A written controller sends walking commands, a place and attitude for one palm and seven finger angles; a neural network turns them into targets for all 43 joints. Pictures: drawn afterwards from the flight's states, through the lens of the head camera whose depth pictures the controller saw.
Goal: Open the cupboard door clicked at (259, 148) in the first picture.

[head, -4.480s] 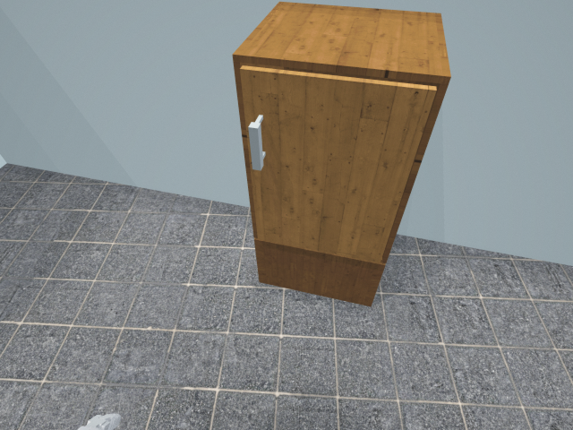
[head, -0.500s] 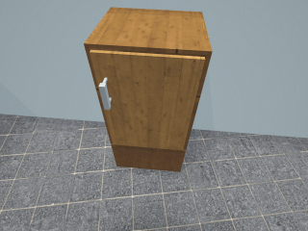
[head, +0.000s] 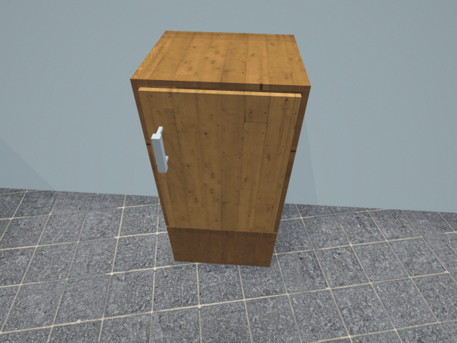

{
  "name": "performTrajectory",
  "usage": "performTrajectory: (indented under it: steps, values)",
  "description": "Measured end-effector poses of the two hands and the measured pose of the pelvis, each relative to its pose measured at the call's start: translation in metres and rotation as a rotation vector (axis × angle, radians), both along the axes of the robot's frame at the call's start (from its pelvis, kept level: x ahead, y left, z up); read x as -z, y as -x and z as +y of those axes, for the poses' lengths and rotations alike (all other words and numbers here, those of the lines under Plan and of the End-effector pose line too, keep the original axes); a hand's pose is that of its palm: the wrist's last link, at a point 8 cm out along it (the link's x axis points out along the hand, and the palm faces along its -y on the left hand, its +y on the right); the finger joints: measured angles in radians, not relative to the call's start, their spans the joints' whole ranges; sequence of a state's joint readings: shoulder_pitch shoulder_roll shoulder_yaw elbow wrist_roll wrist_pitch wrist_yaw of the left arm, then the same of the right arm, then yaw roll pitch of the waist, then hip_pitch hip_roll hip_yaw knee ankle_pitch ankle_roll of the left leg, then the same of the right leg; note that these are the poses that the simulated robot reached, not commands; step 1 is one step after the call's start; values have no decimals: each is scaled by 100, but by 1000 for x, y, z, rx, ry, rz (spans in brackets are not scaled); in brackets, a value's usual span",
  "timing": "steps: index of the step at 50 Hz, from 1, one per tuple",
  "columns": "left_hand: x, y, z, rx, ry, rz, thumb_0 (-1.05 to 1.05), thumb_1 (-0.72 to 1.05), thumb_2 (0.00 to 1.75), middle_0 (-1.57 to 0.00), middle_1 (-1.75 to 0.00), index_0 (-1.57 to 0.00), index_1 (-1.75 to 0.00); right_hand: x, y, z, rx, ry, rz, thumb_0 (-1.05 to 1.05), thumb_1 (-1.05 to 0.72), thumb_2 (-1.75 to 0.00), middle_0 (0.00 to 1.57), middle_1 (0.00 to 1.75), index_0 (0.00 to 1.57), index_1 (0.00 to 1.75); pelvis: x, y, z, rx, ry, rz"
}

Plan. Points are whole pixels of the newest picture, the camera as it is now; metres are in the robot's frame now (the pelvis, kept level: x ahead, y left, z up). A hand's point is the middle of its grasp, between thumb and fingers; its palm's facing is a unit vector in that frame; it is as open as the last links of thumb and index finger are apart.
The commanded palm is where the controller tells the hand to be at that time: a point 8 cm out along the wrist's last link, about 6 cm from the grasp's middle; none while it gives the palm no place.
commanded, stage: look again from close up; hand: left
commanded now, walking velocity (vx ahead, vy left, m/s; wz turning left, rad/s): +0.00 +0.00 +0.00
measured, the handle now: (161, 149) +0.63 +0.23 -0.03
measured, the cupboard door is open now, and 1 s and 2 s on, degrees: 0 0 0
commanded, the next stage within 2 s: shuffle to correct the standing spot in 0.06 s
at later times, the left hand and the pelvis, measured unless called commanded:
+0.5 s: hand out of the picture -0.05 +0.18 -0.19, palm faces +0.10 -0.98 -0.15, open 7.4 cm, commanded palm none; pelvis +0.01 +0.02 -0.01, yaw +1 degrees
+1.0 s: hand (148, 320) +0.22 +0.19 -0.16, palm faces +0.07 -0.98 -0.21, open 7.4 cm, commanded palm none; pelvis +0.11 +0.02 -0.01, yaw +4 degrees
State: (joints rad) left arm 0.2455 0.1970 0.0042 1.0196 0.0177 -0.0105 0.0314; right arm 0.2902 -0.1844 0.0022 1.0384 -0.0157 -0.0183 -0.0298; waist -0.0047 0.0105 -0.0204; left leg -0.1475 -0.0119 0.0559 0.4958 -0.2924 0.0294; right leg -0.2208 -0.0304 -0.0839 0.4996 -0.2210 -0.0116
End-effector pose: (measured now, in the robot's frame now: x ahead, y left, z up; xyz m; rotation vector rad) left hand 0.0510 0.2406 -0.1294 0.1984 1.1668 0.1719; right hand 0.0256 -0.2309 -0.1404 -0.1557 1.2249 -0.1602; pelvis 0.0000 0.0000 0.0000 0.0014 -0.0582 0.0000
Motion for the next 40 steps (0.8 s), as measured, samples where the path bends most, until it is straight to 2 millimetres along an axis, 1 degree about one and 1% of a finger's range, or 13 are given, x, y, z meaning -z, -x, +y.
performTrajectory:
  steps: [5, 13, 17, 21, 24, 26, 28, 31, 34, 36, 38, 40]
  values:
    - [1, 14, -1, -2, 7, 34, 1, 90, 90, -20, -30, -20, -30, 0, 8, 5, -4, -14, 21, 0, -91, -90, 20, 30, 20, 30, -2, 6, 2, 1, -3, 0]
    - [10, 59, -10, -33, 39, 149, 1, 90, 90, -20, -30, -20, -30, 2, 36, 8, 3, -19, 110, 0, -91, -90, 20, 30, 20, 30, -2, 10, 3, -3, -2, 6]
    - [14, 82, -15, -66, 63, 210, 1, 90, 90, -20, -30, -20, -30, 4, 51, 11, 10, -20, 175, 0, -91, -90, 20, 30, 20, 30, -1, 5, 5, -7, 7, 15]
    - [21, 102, -15, -112, 88, 261, 1, 90, 90, -20, -30, -20, -30, 4, 60, 16, 13, -8, 225, 0, -91, -90, 20, 30, 20, 30, 3, 0, 12, -18, 20, 20]
    - [26, 110, -11, -134, 108, 303, 1, 90, 90, -20, -30, -20, -30, 3, 63, 25, 25, 2, 242, 0, -91, -90, 20, 30, 20, 30, 6, -8, 21, -19, 22, 17]
    - [27, 109, -7, -128, 117, 333, 1, 90, 90, -20, -30, -20, -30, 2, 63, 33, 43, 3, 241, 0, -91, -90, 20, 30, 20, 30, 6, -14, 27, -9, 20, 22]
    - [24, 99, -3, -100, 117, 349, 1, 90, 90, -20, -30, -20, -30, 1, 65, 42, 71, -3, 236, 0, -91, -90, 20, 30, 20, 30, 3, -21, 32, 3, 19, 27]
    - [16, 68, 4, -66, 112, 317, 1, 91, 90, -20, -30, -20, -30, -3, 70, 56, 98, -26, 255, 0, -91, -90, 20, 30, 20, 30, -2, -32, 37, 4, 14, 34]
    - [11, 24, 9, -41, 103, 243, 1, 91, 90, -20, -30, -20, -30, -7, 72, 70, 106, -55, 292, 0, -91, -90, 20, 30, 20, 30, -6, -43, 38, 0, 9, 41]
    - [8, -3, 16, -25, 69, 212, 2, 93, 90, -20, -30, -20, -30, -8, 72, 77, 114, -74, 315, 0, -91, -90, 20, 30, 20, 30, -7, -52, 36, 3, 5, 43]
    - [6, -33, 21, -12, 51, 168, 3, 94, 90, -20, -30, -20, -30, -7, 69, 82, 122, -92, 336, 0, -91, -90, 20, 30, 20, 30, -6, -62, 34, 3, 1, 43]
    - [3, -64, 21, 5, 38, 119, 3, 94, 90, -20, -30, -20, -30, -5, 65, 84, 129, -107, 356, 0, -91, -90, 20, 30, 20, 30, -4, -72, 31, 2, -3, 42]
